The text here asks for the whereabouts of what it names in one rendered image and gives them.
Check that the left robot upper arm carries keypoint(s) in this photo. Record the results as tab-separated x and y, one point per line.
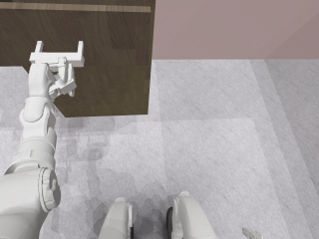
26	198

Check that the robot right hand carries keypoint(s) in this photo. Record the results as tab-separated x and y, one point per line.
250	234

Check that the drawer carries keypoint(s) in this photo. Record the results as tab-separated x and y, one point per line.
114	32

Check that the handle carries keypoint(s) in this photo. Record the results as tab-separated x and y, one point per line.
74	58

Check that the left robot forearm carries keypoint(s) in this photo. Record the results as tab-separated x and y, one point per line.
37	145

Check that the robot left hand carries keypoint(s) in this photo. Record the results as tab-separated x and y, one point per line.
41	78

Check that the cabinet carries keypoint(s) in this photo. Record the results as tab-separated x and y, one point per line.
108	91

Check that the right robot shin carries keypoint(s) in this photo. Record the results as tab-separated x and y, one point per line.
177	228

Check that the left robot thigh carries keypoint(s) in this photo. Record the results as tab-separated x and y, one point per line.
118	221

